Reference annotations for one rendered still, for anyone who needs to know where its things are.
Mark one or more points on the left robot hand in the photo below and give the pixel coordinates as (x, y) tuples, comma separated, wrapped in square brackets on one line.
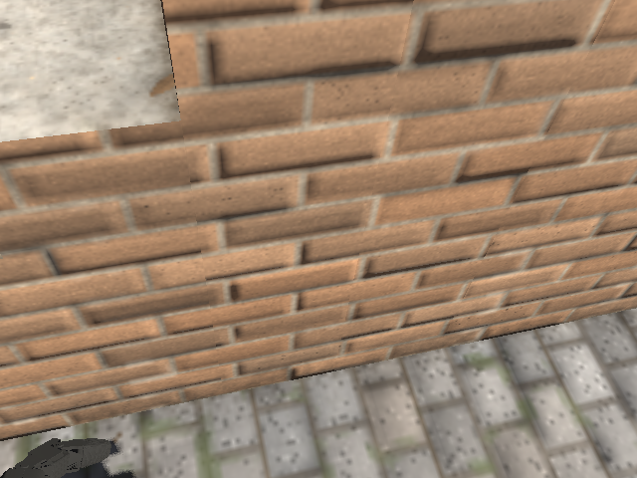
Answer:
[(54, 458)]

